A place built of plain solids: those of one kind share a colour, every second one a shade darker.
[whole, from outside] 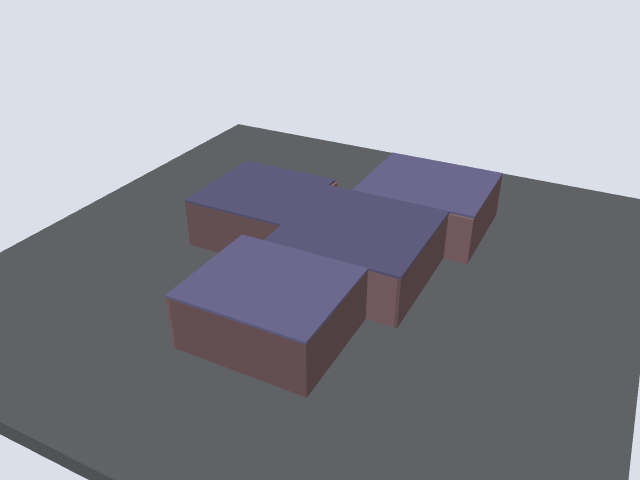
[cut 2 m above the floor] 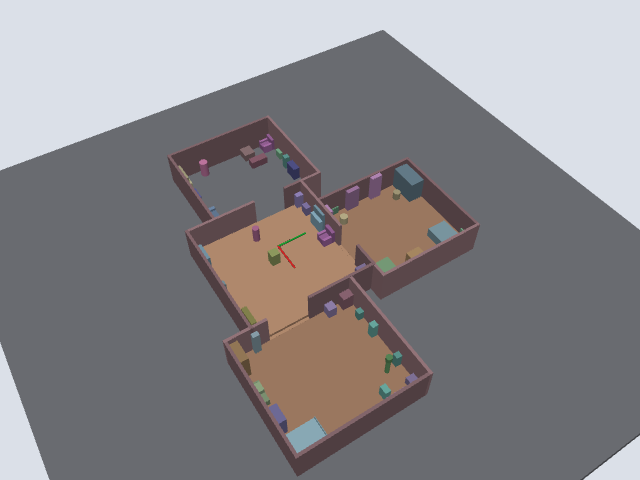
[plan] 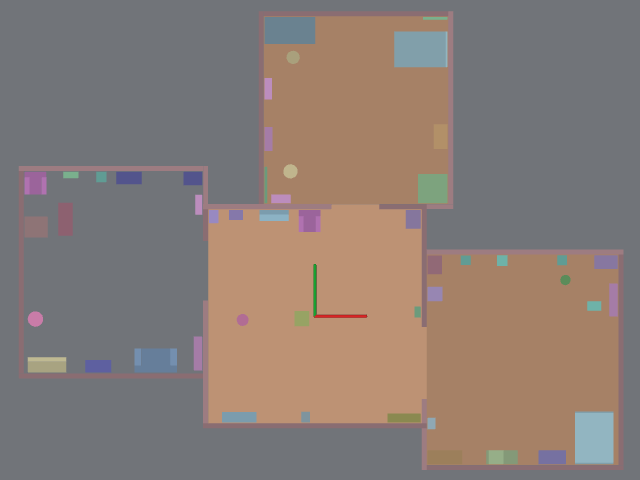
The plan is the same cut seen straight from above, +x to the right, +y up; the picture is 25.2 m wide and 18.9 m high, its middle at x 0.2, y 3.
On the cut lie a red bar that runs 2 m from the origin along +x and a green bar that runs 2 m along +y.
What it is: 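One storey of an old house, long lived in; a hub and three side rooms behind broad openings; a side room's floor lies below the hub's by a bare drop, by one riser or not at all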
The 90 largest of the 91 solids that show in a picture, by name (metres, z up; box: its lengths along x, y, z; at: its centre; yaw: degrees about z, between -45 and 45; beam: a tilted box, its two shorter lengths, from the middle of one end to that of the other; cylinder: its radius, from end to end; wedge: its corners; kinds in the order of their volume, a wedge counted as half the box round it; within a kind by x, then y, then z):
{
 "floor_1": {"box": [8.41, 8.43, 0.57], "at": [0.0, 0.0, 0.23]},
 "floor_2": {"box": [1.88, 0.2, 0.57], "at": [1.59, 4.31, 0.23]},
 "floor_3": {"box": [7.27, 7.39, 0.57], "at": [1.62, 8.11, 0.23]},
 "floor_4": {"box": [0.2, 2.83, 0.36], "at": [4.3, -1.84, 0.13]},
 "floor_5": {"box": [7.55, 8.29, 0.36], "at": [8.18, -1.72, 0.13]},
 "wall_1": {"box": [0.2, 7.97, 3.4], "at": [-11.57, 1.73, 1.65]},
 "wall_2": {"box": [7.26, 0.2, 3.4], "at": [-8.04, -2.35, 1.65]},
 "wall_3": {"box": [7.26, 0.2, 3.4], "at": [-8.04, 5.82, 1.65]},
 "wall_4": {"box": [0.2, 4.84, 3.4], "at": [-4.3, -1.79, 1.65]},
 "wall_5": {"box": [0.2, 1.25, 3.4], "at": [-4.3, 3.59, 1.65]},
 "wall_6": {"box": [0.2, 1.5, 3.4], "at": [-4.3, 5.17, 1.65]},
 "wall_7": {"box": [0.2, 7.59, 3.4], "at": [-2.12, 8.21, 1.65]},
 "wall_8": {"box": [5.06, 0.2, 3.4], "at": [-1.88, 4.31, 1.65]},
 "wall_9": {"box": [8.81, 0.2, 3.4], "at": [0.0, -4.31, 1.65]},
 "wall_10": {"box": [7.27, 0.2, 3.4], "at": [1.62, 11.91, 1.65]},
 "wall_11": {"box": [1.87, 0.2, 3.4], "at": [3.47, 4.31, 1.65]},
 "wall_12": {"box": [0.2, 1.65, 3.4], "at": [4.3, -5.24, 1.65]},
 "wall_13": {"box": [0.2, 0.95, 3.4], "at": [4.3, -3.74, 1.65]},
 "wall_14": {"box": [0.2, 4.64, 3.4], "at": [4.3, 1.89, 1.65]},
 "wall_15": {"box": [1.05, 0.2, 3.4], "at": [4.93, 4.31, 1.65]},
 "wall_16": {"box": [0.2, 7.59, 3.4], "at": [5.35, 8.21, 1.65]},
 "wall_17": {"box": [7.75, 0.2, 3.4], "at": [8.28, -5.96, 1.65]},
 "wall_18": {"box": [7.75, 0.2, 3.4], "at": [8.28, 2.53, 1.65]},
 "wall_19": {"box": [0.2, 8.29, 3.4], "at": [12.05, -1.72, 1.65]},
 "roof_1": {"box": [7.26, 8.37, 0.16], "at": [-8.04, 1.73, 3.43]},
 "roof_2": {"box": [8.81, 8.83, 0.16], "at": [0.0, 0.0, 3.43]},
 "roof_3": {"box": [7.67, 7.59, 0.16], "at": [1.62, 8.21, 3.43]},
 "roof_4": {"box": [7.75, 8.69, 0.16], "at": [8.28, -1.72, 3.43]},
 "bed_1": {"box": [2.03, 1.41, 0.69], "at": [4.14, 10.51, 0.86]},
 "bed_2": {"box": [1.52, 2.02, 0.69], "at": [11.0, -4.76, 0.66]},
 "cot_1": {"box": [2.0, 1.06, 1.66], "at": [-0.98, 11.25, 1.35]},
 "bookcase_1": {"box": [0.34, 1.33, 2.03], "at": [-4.6, -1.47, 0.96]},
 "bookcase_2": {"box": [0.28, 0.79, 1.78], "at": [-4.57, 4.39, 0.84]},
 "bookcase_3": {"box": [0.3, 0.85, 1.99], "at": [-1.84, 8.96, 1.51]},
 "bookcase_4": {"box": [0.32, 0.95, 1.77], "at": [-1.83, 6.97, 1.4]},
 "bookcase_5": {"box": [0.77, 0.35, 1.62], "at": [-1.34, 4.62, 1.32]},
 "bookcase_6": {"box": [0.34, 1.31, 1.17], "at": [11.75, 0.64, 0.9]},
 "wardrobe_1": {"box": [0.54, 0.98, 1.87], "at": [4.95, 7.07, 1.45]},
 "wardrobe_2": {"box": [1.36, 0.55, 1.86], "at": [5.12, -5.56, 1.24]},
 "toy_chest_1": {"box": [1.16, 1.16, 1.52], "at": [4.64, 5.02, 1.27]},
 "tv_unit_1": {"box": [1.02, 0.5, 1.06], "at": [-8.53, -1.97, 0.48]},
 "tv_unit_2": {"box": [1.0, 0.49, 1.07], "at": [-7.32, 5.44, 0.48]},
 "tv_unit_3": {"box": [0.74, 0.53, 1.09], "at": [-4.8, 5.42, 0.49]},
 "piano_hifi_1": {"box": [1.51, 0.42, 1.55], "at": [-10.55, -2.01, 0.73]},
 "piano_hifi_2": {"box": [1.51, 0.19, 0.87], "at": [-10.55, -1.71, 0.38]},
 "hall_bench_1": {"box": [1.36, 0.41, 1.01], "at": [-2.98, -3.98, 1.02]},
 "hall_bench_2": {"box": [1.15, 0.25, 1.01], "at": [-1.6, 3.88, 1.02]},
 "hall_bench_3": {"box": [1.15, 0.18, 1.55], "at": [-1.6, 4.09, 1.29]},
 "sofa_1": {"box": [0.27, 0.68, 0.68], "at": [-6.97, -1.6, 0.29]},
 "sofa_2": {"box": [1.68, 0.28, 0.99], "at": [-6.27, -2.08, 0.44]},
 "sofa_3": {"box": [1.41, 0.68, 0.51], "at": [-6.14, -1.6, 0.2]},
 "sofa_4": {"box": [0.27, 0.68, 0.17], "at": [-5.57, -1.6, 0.55]},
 "armchair_1": {"box": [0.2, 0.68, 0.17], "at": [-11.34, 5.13, 0.56]},
 "armchair_2": {"box": [0.67, 0.68, 0.53], "at": [-11.1, 5.13, 0.21]},
 "armchair_3": {"box": [0.86, 0.21, 1.02], "at": [-11.0, 5.58, 0.46]},
 "armchair_4": {"box": [0.2, 0.68, 0.7], "at": [-10.67, 5.13, 0.3]},
 "armchair_5": {"box": [0.67, 0.62, 0.47], "at": [-0.3, 3.62, 0.75]},
 "armchair_6": {"box": [0.86, 0.25, 1.01], "at": [-0.21, 4.06, 1.02]},
 "armchair_7": {"box": [0.19, 0.62, 0.63], "at": [0.13, 3.62, 0.83]},
 "clothes_rail_1": {"box": [1.09, 0.55, 1.59], "at": [9.34, -5.55, 1.11]},
 "coat_rack_1": {"box": [1.31, 0.35, 2.06], "at": [3.52, -4.01, 1.54]},
 "carton_stack_1": {"box": [0.6, 0.74, 1.31], "at": [3.87, 3.81, 1.17]},
 "carton_stack_2": {"box": [0.59, 0.57, 0.79], "at": [4.73, 0.87, 0.7]},
 "side_table_1": {"box": [0.41, 0.41, 1.09], "at": [-8.41, 5.48, 0.49]},
 "side_table_2": {"box": [0.4, 0.38, 0.7], "at": [5.94, 2.21, 0.66]},
 "side_table_3": {"box": [0.42, 0.42, 1.12], "at": [7.37, 2.19, 0.87]},
 "side_table_4": {"box": [0.39, 0.39, 0.98], "at": [9.73, 2.2, 0.8]},
 "side_table_5": {"box": [0.55, 0.38, 0.83], "at": [11.0, 0.4, 0.73]},
 "plant_big_round_1": {"cylinder": 0.3, "from": [-11.0, -0.11, 0.0], "to": [-11.0, -0.11, 1.2]},
 "plant_big_round_2": {"cylinder": 0.24, "from": [-2.85, -0.15, 0.52], "to": [-2.85, -0.15, 1.66]},
 "stool_pouffe_1": {"box": [0.92, 0.83, 0.65], "at": [-10.98, 3.52, 0.27]},
 "chest_drawers_1": {"box": [0.57, 0.75, 1.11], "at": [4.72, 2.02, 0.87]},
 "coffee_table_1": {"box": [0.57, 1.3, 0.63], "at": [-9.82, 3.82, 0.27]},
 "crate_stack_1": {"box": [0.37, 0.53, 1.11], "at": [-3.99, 3.92, 1.07]},
 "crate_stack_2": {"box": [0.56, 0.4, 0.72], "at": [-3.11, 3.98, 0.87]},
 "highchair_pram_1": {"box": [0.58, 0.6, 0.98], "at": [-0.51, -0.09, 1.01]},
 "radiator_1": {"box": [0.6, 0.26, 0.66], "at": [-9.61, 5.56, 0.28]},
 "radiator_2": {"box": [0.11, 1.44, 0.61], "at": [-1.93, 5.17, 0.82]},
 "radiator_3": {"box": [0.26, 0.45, 0.67], "at": [4.04, 0.17, 0.85]},
 "radiator_4": {"box": [0.97, 0.11, 0.63], "at": [4.74, 11.72, 0.83]},
 "tall_odds_1": {"box": [0.35, 0.42, 0.59], "at": [-0.36, -3.97, 0.81]},
 "tall_odds_2": {"box": [0.32, 0.45, 1.78], "at": [4.59, -4.23, 1.2]},
 "trunk_1": {"box": [0.93, 0.54, 0.62], "at": [11.46, 2.12, 0.62]},
 "stool_pouffe_round_1": {"cylinder": 0.28, "from": [-0.96, 5.7, 0.52], "to": [-0.96, 5.7, 1.1]},
 "stool_pouffe_round_2": {"cylinder": 0.26, "from": [-0.86, 10.19, 0.52], "to": [-0.86, 10.19, 1.11]},
 "desk_1": {"box": [0.1, 0.55, 0.85], "at": [6.79, -5.55, 0.74]},
 "desk_2": {"box": [0.58, 0.55, 0.13], "at": [7.13, -5.55, 1.1]},
 "desk_3": {"box": [0.56, 0.55, 0.52], "at": [7.71, -5.55, 0.57]},
 "floor_lamp_round_1": {"cylinder": 0.14, "from": [9.86, 1.42, 0.31], "to": [9.86, 1.42, 1.62]},
 "floor_lamp_round_2": {"cylinder": 0.2, "from": [9.86, 1.42, 1.62], "to": [9.86, 1.42, 1.96]}
}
